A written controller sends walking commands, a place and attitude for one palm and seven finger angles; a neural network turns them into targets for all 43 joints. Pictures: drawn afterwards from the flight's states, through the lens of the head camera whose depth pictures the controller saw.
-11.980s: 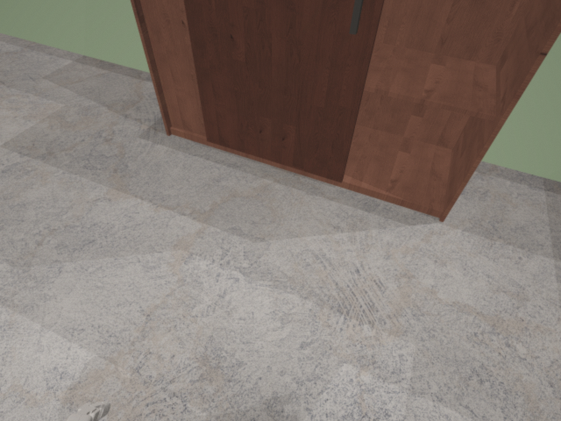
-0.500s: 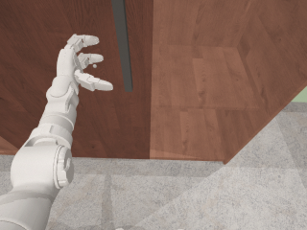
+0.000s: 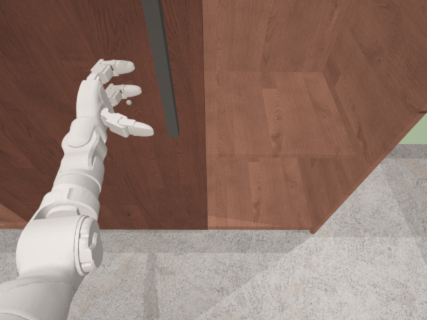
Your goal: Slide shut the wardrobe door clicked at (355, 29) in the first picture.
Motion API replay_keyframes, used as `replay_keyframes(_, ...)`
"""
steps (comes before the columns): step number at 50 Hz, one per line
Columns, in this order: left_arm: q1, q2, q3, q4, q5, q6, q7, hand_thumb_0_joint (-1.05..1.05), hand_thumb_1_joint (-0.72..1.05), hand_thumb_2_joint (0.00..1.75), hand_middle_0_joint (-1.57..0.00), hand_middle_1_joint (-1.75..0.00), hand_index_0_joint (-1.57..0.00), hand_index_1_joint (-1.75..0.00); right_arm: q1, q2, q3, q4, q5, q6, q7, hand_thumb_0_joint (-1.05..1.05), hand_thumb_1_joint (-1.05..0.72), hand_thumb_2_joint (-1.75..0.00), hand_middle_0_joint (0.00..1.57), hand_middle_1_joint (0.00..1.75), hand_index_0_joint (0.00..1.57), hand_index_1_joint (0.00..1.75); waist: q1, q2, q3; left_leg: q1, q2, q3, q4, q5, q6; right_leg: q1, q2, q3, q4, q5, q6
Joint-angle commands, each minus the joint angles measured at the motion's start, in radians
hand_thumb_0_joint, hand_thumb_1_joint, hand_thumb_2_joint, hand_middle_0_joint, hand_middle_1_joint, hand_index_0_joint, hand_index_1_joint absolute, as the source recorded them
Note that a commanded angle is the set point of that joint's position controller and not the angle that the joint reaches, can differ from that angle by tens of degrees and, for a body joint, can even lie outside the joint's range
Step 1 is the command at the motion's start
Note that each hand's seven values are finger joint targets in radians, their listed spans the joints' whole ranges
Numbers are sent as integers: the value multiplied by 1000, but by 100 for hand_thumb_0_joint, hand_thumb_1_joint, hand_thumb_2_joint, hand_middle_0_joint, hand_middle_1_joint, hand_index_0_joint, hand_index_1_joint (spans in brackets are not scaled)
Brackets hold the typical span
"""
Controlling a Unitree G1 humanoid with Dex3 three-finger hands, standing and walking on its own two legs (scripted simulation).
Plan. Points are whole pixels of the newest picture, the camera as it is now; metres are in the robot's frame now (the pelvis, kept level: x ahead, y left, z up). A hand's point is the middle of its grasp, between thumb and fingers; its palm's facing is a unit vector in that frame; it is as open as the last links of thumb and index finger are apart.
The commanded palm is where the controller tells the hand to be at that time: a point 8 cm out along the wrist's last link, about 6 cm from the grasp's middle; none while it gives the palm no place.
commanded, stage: move the hooked fingers beside the handle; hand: left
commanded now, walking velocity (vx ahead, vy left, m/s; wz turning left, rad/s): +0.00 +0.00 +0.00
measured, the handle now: (165, 69) +0.53 +0.06 +0.18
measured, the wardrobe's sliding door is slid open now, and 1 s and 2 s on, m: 0.50 0.50 0.50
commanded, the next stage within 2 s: feel for the door with the fingertips in 0.14 s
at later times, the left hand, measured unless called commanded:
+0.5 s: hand (144, 105) +0.47 +0.10 +0.14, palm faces -0.08 -1.00 +0.00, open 14.0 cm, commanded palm +0.45 +0.16 +0.14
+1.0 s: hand (150, 100) +0.48 +0.09 +0.15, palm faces -0.05 -1.00 -0.01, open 13.8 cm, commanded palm +0.46 +0.15 +0.14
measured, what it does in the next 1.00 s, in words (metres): stands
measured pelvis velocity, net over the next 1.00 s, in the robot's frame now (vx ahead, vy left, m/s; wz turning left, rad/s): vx -0.01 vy -0.01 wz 0.01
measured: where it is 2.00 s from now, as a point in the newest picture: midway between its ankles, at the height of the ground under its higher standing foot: outside the picture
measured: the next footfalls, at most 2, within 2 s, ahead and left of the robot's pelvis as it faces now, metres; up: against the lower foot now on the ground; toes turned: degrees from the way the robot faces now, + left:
none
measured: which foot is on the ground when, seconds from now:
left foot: down 0.00-1.00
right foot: down 0.00-1.00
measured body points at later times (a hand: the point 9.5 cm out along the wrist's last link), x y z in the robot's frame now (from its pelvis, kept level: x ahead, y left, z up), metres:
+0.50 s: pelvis +0.00 +0.00 +0.00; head +0.05 -0.01 +0.45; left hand +0.47 +0.16 +0.14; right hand +0.05 -0.26 -0.13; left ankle +0.00 +0.12 -0.72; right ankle -0.02 -0.11 -0.72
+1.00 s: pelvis -0.01 -0.01 +0.00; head +0.05 -0.02 +0.45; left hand +0.48 +0.15 +0.15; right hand +0.01 -0.27 -0.13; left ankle +0.00 +0.12 -0.72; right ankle -0.02 -0.11 -0.72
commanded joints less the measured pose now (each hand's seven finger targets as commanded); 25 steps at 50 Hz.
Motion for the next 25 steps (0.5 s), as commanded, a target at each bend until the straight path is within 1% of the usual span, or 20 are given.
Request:
replay_keyframes(1, -451, 224, 24, -205, -17, -54, -8, 0, -50, 30, -30, -120, -30, -120, 88, -150, -50, -85, 10, -22, -10, 0, -90, -90, 20, 30, 20, 30, -4, -46, -344, 246, -48, -25, -30, 323, 42, 99, 31, 5, -73, 434, 6)
replay_keyframes(4, -463, 228, 25, -238, -16, -50, -15, 0, -50, 30, -30, -120, -30, -120, 78, -148, -50, -93, 11, -20, -10, 0, -90, -90, 20, 30, 20, 30, 0, -6, -353, 253, -50, -23, -33, 321, 39, 97, 29, 10, -72, 436, 6)
replay_keyframes(5, -468, 237, 31, -266, -16, -56, -14, 0, -50, 30, -30, -120, -30, -120, 79, -148, -52, -94, 10, -20, -11, 0, -90, -90, 20, 30, 20, 30, 3, 7, -381, 273, -48, -27, -32, 337, 38, 101, 29, 8, -68, 440, 4)
replay_keyframes(6, -460, 215, 11, -279, -19, -57, -16, 0, -50, 30, -30, -120, -30, -120, 78, -147, -52, -100, 9, -17, -11, 0, -90, -90, 20, 30, 20, 30, 2, 13, -394, 292, -50, -27, -25, 364, 40, 105, 30, 7, -65, 455, 2)
replay_keyframes(7, -441, 218, 22, -281, -21, -55, -16, 0, -50, 30, -30, -120, -30, -120, 72, -145, -53, -100, 12, -18, -11, 0, -90, -90, 20, 30, 20, 30, 6, 20, -392, 300, -47, -28, -24, 368, 37, 93, 32, 6, -67, 455, 3)
replay_keyframes(8, -459, 183, -10, -290, -26, -55, -16, 0, -50, 30, -30, -120, -30, -120, 70, -142, -52, -96, 12, -18, -10, 0, -90, -90, 20, 30, 20, 30, -6, -1, -382, 302, -46, -32, -27, 368, 37, 90, 33, 2, -68, 454, 5)
replay_keyframes(9, -462, 144, -36, -302, -30, -52, -19, 0, -50, 30, -30, -120, -30, -120, 66, -140, -53, -99, 12, -21, -7, 0, -90, -90, 20, 30, 20, 30, -8, 16, -384, 316, -46, -32, -26, 374, 36, 78, 35, 1, -70, 453, 4)
replay_keyframes(10, -455, 185, -2, -300, -31, -51, -13, 0, -50, 30, -30, -120, -30, -120, 70, -146, -58, -90, 11, -20, -8, 0, -90, -90, 20, 30, 20, 30, -3, 3, -389, 315, -43, -35, -25, 370, 35, 81, 34, 1, -71, 447, 4)
replay_keyframes(11, -436, 178, -10, -290, -32, -45, -13, 0, -50, 30, -30, -120, -30, -120, 72, -148, -55, -94, 10, -17, -9, 0, -90, -90, 20, 30, 20, 30, 2, 4, -382, 307, -47, -34, -26, 376, 36, 90, 34, -1, -70, 448, 1)
replay_keyframes(12, -437, 200, 14, -277, -32, -39, -9, 0, -50, 30, -30, -120, -30, -120, 68, -150, -55, -91, 12, -16, -10, 0, -90, -90, 20, 30, 20, 30, -1, -18, -370, 297, -46, -32, -28, 360, 38, 85, 34, 3, -75, 446, 5)
replay_keyframes(13, -453, 176, -13, -279, -30, -37, -7, 0, -50, 30, -30, -120, -30, -120, 65, -145, -54, -89, 13, -16, -9, 0, -90, -90, 20, 30, 20, 30, -7, -13, -353, 284, -48, -30, -32, 350, 38, 87, 32, 3, -76, 444, 6)
replay_keyframes(14, -453, 140, -33, -286, -30, -35, -4, 0, -50, 30, -30, -120, -30, -120, 63, -141, -55, -92, 12, -18, -7, 0, -90, -90, 20, 30, 20, 30, -9, -21, -356, 294, -47, -32, -33, 350, 38, 75, 33, -2, -76, 437, 6)
replay_keyframes(16, -476, 110, -63, -323, -28, -40, 6, 0, -50, 30, -30, -120, -30, -120, 62, -138, -56, -90, 12, -20, -6, 0, -90, -90, 20, 30, 20, 30, -12, 19, -364, 322, -47, -35, -26, 375, 36, 64, 31, -4, -72, 436, 1)
replay_keyframes(17, -457, 119, -46, -312, -26, -39, 16, 0, -50, 30, -30, -120, -30, -120, 62, -139, -57, -88, 11, -21, -3, 0, -90, -90, 20, 30, 20, 30, -4, 6, -371, 330, -45, -41, -27, 377, 34, 57, 35, -6, -71, 432, 2)
replay_keyframes(20, -494, 81, -72, -317, -23, -38, 39, 0, -50, 30, -30, -120, -30, -120, 61, -135, -57, -80, 8, -27, 2, 0, -90, -90, 20, 30, 20, 30, -17, -8, -367, 326, -44, -44, -30, 364, 31, 49, 35, -8, -71, 419, 4)
replay_keyframes(21, -467, 98, -55, -295, -17, -36, 52, 0, -50, 30, -30, -120, -30, -120, 67, -138, -58, -75, 5, -23, 2, 0, -90, -90, 20, 30, 20, 30, -4, -10, -364, 315, -45, -44, -29, 368, 31, 58, 34, -10, -68, 415, 0)
replay_keyframes(22, -472, 97, -57, -302, -10, -38, 61, 0, -50, 30, -30, -120, -30, -120, 60, -136, -57, -81, 7, -24, 4, 0, -90, -90, 20, 30, 20, 30, -6, -3, -364, 315, -44, -43, -30, 361, 30, 48, 34, -7, -66, 412, 3)
replay_keyframes(23, -487, 71, -74, -304, -6, -39, 71, 0, -50, 30, -30, -120, -30, -120, 58, -131, -56, -80, 5, -26, 6, 0, -90, -90, 20, 30, 20, 30, -10, 1, -363, 319, -45, -45, -31, 360, 29, 41, 34, -9, -66, 406, 3)
replay_keyframes(24, -496, 76, -64, -313, -4, -43, 83, 0, -50, 30, -30, -120, -30, -120, 62, -130, -58, -77, 2, -28, 8, 0, -90, -90, 20, 30, 20, 30, -8, -10, -375, 322, -44, -44, -31, 365, 29, 48, 34, -10, -64, 412, 4)
replay_keyframes(25, -469, 81, -56, -307, -1, -44, 90, 0, -50, 30, -30, -120, -30, -120, 61, -130, -59, -79, 3, -29, 9, 0, -90, -90, 20, 30, 20, 30, 3, -11, -385, 314, -45, -42, -31, 366, 27, 65, 34, -6, -62, 417, 2)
